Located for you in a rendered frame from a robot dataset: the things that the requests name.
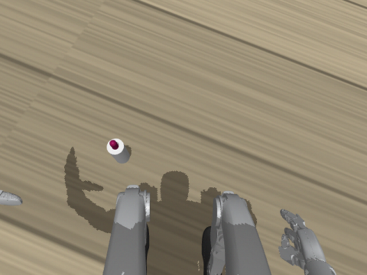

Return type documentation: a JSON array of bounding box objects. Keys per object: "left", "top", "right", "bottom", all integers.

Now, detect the right robot arm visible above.
[{"left": 304, "top": 261, "right": 336, "bottom": 275}]

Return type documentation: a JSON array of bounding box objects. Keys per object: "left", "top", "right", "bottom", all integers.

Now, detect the right robot hand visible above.
[{"left": 278, "top": 209, "right": 326, "bottom": 270}]

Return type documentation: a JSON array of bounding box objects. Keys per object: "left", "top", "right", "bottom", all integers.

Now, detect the left robot hand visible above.
[{"left": 0, "top": 190, "right": 22, "bottom": 206}]

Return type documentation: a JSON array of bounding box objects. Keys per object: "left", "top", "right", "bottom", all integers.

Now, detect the right robot foot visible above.
[{"left": 202, "top": 226, "right": 222, "bottom": 275}]

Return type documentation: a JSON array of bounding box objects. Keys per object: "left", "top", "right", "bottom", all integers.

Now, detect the bottle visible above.
[{"left": 107, "top": 139, "right": 130, "bottom": 164}]

